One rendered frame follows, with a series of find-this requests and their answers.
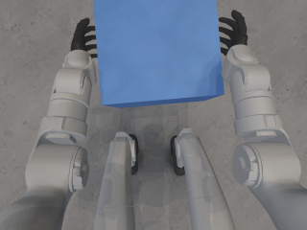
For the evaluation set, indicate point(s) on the left robot forearm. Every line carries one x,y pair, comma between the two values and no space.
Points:
65,121

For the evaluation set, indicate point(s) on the robot right thigh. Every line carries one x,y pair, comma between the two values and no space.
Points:
208,208

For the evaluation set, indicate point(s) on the left robot foot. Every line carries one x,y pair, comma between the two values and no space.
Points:
134,168

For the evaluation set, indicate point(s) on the robot left hand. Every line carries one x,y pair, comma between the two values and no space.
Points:
79,39

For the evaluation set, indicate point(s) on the robot right upper arm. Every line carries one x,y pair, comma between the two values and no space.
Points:
271,171

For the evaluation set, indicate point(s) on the robot left upper arm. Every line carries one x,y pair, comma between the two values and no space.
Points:
55,173

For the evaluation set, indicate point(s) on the robot right hand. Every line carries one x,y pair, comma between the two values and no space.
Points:
239,34

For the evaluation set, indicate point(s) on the right robot forearm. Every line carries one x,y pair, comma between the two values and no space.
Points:
252,97

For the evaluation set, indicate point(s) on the carton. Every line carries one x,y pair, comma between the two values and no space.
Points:
153,52

